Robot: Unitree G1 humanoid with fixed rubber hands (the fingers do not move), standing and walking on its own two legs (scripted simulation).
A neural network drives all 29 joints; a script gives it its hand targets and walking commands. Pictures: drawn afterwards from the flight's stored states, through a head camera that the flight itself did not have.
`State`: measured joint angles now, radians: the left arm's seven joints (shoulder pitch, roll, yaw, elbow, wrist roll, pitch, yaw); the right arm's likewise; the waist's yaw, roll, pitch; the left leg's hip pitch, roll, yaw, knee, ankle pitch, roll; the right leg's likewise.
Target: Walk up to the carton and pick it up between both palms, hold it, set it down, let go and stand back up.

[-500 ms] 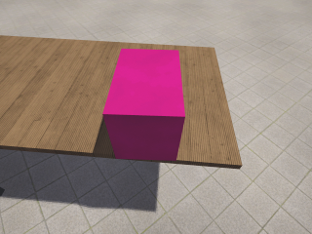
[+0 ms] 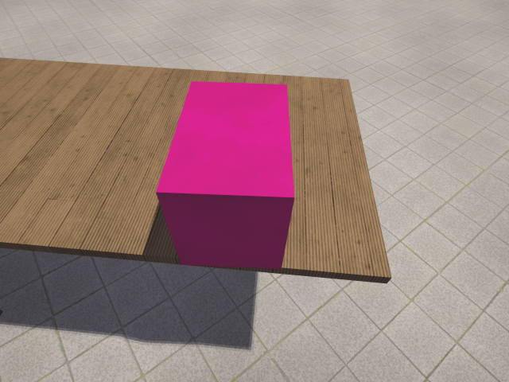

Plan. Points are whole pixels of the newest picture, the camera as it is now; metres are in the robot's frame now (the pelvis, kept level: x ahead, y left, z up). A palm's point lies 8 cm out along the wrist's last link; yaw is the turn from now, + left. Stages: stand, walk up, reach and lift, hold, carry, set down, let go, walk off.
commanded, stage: walk up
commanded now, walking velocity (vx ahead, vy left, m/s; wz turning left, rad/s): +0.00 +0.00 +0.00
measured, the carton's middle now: (235, 172) +0.47 +0.04 +0.05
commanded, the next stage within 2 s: stand in 1.22 s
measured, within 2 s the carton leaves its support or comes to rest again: neither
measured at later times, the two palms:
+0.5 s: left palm out of the picture -0.05 +0.18 -0.15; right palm out of the picture -0.02 -0.21 -0.15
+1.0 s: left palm out of the picture -0.05 +0.17 -0.15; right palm out of the picture -0.02 -0.21 -0.15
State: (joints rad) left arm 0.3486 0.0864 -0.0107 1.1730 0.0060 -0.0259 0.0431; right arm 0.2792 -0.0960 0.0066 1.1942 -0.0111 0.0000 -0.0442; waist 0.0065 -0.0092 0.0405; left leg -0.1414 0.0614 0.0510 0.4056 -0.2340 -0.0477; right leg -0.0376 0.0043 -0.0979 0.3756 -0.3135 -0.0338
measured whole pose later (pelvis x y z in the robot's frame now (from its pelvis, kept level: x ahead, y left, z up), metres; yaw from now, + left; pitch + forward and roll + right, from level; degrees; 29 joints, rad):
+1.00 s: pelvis +0.01 -0.02 +0.00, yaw +0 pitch -2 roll +1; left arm 0.39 0.08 -0.02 1.16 0.00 -0.03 0.05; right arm 0.29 -0.08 0.01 1.20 -0.01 0.01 -0.05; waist 0.01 -0.01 0.05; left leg -0.13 0.09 0.05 0.43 -0.27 -0.08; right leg -0.02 0.03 -0.11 0.39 -0.35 -0.06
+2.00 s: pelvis -0.08 +0.00 +0.00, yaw -2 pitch +0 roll +0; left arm 0.09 0.03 0.05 0.48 0.11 0.61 0.03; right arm 0.02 -0.02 -0.05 0.83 -0.01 0.14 -0.02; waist 0.02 -0.06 0.14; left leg -0.28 0.07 0.05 0.38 -0.10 -0.04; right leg -0.23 0.04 0.03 0.45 -0.22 -0.03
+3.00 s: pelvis -0.05 +0.03 +0.01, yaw -3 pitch +1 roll +0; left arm 0.24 0.27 0.00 0.14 -0.16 0.34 -0.01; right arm 0.30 -0.11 0.02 0.15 0.13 0.21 -0.07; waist 0.05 -0.03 0.02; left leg -0.21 0.05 0.09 0.33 -0.13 -0.02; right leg -0.14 0.01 0.05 0.32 -0.19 0.01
